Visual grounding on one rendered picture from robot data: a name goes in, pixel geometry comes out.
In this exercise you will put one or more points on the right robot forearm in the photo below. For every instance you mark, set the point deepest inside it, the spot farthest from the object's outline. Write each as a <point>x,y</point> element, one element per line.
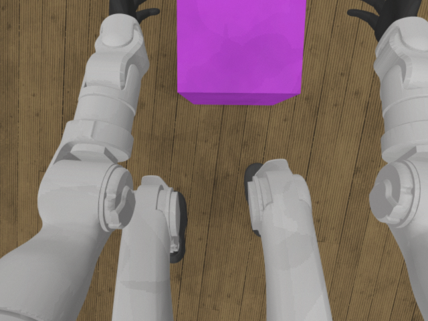
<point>402,67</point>

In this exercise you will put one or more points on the carton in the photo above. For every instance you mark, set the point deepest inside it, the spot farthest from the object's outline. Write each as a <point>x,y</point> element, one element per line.
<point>240,52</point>

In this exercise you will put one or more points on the left robot forearm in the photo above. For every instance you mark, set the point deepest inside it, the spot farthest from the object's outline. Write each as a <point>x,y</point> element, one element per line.
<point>102,125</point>

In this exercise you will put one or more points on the robot right upper arm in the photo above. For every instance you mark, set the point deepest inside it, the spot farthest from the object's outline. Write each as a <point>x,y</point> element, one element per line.
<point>399,198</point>

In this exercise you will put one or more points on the right robot hand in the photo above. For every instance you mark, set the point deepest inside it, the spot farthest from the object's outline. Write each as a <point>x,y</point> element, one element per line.
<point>389,11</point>

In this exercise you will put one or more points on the left robot hand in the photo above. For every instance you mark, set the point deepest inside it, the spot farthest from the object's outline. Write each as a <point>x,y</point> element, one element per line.
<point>129,7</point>

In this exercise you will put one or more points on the robot left upper arm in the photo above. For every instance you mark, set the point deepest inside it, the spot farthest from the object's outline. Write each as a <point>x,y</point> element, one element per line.
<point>48,277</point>

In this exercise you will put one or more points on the robot left thigh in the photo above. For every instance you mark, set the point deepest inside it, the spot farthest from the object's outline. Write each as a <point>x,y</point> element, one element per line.
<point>143,286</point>

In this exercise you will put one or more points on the robot right thigh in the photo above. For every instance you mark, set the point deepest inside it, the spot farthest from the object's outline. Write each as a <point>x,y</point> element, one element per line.
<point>295,284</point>

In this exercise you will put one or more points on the robot thigh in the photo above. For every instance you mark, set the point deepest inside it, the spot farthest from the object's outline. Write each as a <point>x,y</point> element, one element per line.
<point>143,286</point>
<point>295,284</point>

